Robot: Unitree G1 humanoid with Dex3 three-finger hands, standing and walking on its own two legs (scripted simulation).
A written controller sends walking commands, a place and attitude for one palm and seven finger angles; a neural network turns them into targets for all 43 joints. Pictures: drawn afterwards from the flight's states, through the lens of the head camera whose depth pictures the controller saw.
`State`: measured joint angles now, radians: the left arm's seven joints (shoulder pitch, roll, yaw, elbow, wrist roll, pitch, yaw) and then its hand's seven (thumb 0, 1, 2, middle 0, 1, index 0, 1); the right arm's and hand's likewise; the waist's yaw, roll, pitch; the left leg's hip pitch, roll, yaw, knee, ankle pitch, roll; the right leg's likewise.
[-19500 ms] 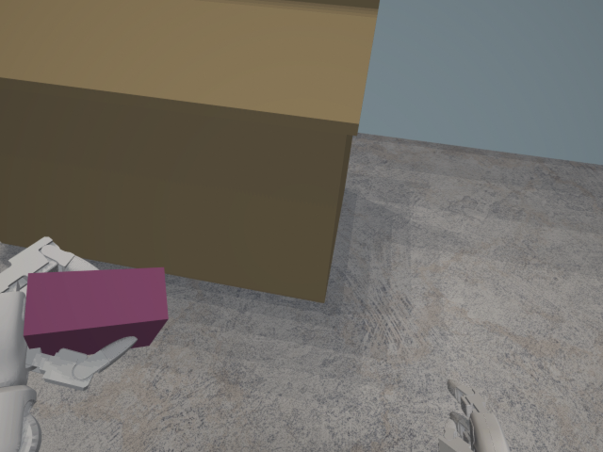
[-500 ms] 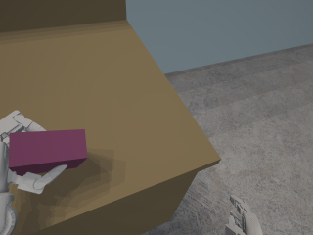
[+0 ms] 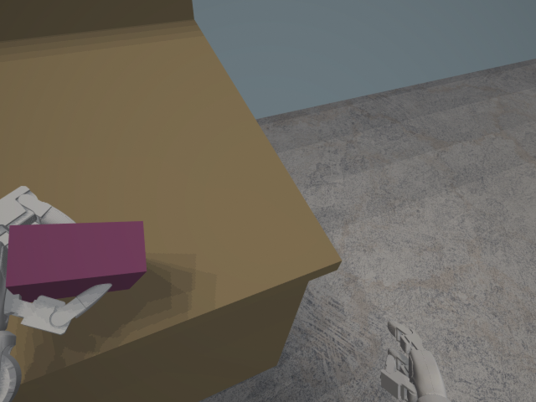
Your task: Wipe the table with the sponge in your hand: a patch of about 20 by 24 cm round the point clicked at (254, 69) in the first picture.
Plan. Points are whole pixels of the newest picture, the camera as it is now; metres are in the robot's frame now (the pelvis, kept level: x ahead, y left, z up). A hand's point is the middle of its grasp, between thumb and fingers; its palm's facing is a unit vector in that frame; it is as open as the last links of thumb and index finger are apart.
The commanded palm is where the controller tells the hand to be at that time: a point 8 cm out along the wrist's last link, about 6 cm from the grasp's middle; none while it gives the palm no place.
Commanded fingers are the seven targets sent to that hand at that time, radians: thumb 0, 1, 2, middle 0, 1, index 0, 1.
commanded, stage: shuffle to correct the standing spot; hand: left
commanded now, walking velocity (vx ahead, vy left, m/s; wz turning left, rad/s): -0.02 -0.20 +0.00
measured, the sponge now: (98, 261) +0.23 +0.21 +0.14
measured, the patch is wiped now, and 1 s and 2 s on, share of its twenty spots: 0.00 0.00 0.00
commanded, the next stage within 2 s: come to a stop and stand still in 0.32 s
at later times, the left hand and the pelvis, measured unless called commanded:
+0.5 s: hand (93, 259) +0.22 +0.21 +0.16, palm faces +0.33 -0.86 -0.39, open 9.4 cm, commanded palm +0.16 +0.25 +0.18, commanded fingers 0.00 0.10 1.30 -1.20 -1.60 -1.20 -1.60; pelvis +0.00 -0.03 -0.01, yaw +0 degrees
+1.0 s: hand (14, 260) +0.22 +0.29 +0.16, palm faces +0.41 -0.85 -0.33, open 9.4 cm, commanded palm +0.15 +0.31 +0.18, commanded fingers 0.00 0.10 1.30 -1.20 -1.60 -1.20 -1.60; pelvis -0.01 +0.03 +0.00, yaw -1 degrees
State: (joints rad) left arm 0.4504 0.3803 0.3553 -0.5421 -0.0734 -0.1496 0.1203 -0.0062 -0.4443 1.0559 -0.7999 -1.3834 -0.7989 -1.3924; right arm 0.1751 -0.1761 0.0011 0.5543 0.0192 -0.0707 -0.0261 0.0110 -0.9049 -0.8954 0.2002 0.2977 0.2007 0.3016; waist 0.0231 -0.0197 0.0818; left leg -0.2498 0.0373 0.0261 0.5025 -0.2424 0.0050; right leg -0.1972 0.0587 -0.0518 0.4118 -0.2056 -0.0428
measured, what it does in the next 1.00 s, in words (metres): stands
